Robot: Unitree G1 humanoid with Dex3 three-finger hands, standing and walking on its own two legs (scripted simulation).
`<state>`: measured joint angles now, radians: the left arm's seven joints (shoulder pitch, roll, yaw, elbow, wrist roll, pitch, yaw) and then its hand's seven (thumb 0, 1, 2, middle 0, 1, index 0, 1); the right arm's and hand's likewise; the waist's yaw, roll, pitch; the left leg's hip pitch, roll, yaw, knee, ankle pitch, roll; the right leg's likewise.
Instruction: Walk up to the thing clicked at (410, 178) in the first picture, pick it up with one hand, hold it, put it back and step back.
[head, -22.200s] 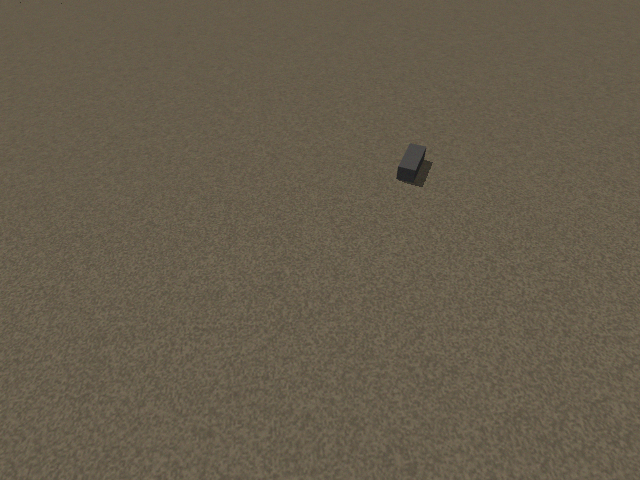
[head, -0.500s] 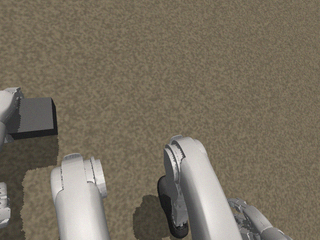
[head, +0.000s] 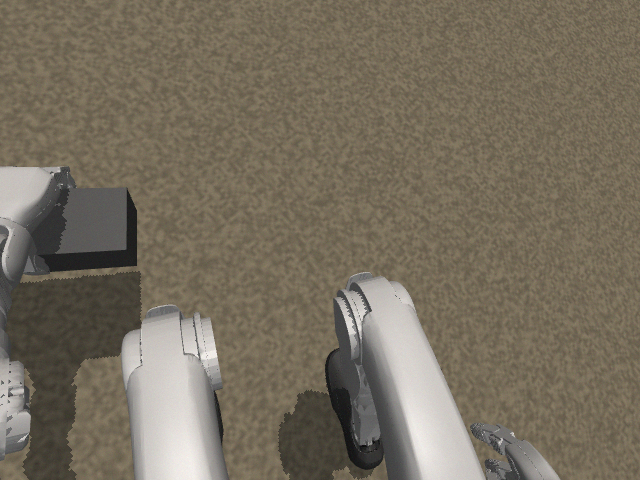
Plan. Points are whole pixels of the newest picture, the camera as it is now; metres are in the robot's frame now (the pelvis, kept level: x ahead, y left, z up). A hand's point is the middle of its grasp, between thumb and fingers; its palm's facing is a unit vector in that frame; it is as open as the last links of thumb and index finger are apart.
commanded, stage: lift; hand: left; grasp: from above
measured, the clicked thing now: (41, 232) +0.44 +0.32 -0.19
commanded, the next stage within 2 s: hold in 1.60 s
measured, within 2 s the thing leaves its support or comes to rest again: neither
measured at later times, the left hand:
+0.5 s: hand out of the picture +0.39 +0.32 -0.04, palm faces -0.46 -0.07 -0.88, open 11.5 cm
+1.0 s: hand out of the picture +0.33 +0.28 +0.17, palm faces -0.44 -0.10 -0.89, open 11.5 cm
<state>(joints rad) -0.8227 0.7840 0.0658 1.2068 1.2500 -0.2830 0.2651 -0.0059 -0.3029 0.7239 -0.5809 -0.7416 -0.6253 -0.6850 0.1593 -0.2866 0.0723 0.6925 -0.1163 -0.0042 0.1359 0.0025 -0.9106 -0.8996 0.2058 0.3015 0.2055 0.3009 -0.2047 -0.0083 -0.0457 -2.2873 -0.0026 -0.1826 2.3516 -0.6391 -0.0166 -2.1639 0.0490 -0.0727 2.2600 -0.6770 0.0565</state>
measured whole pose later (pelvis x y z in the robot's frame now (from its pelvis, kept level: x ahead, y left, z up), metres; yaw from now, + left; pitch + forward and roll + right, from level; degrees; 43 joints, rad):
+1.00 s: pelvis +0.02 +0.00 +0.25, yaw +7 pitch +22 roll -4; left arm -0.31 0.53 -0.10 0.66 1.02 -0.11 0.07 -0.01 -0.29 0.71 -0.57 -0.75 -0.62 -0.68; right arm 0.18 -0.24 -0.01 0.69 0.03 0.04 -0.04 0.01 -0.90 -0.90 0.21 0.30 0.21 0.30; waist -0.08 0.04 -0.17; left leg -1.36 0.04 -0.07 1.51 -0.55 -0.01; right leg -1.29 0.02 -0.01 1.46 -0.56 0.04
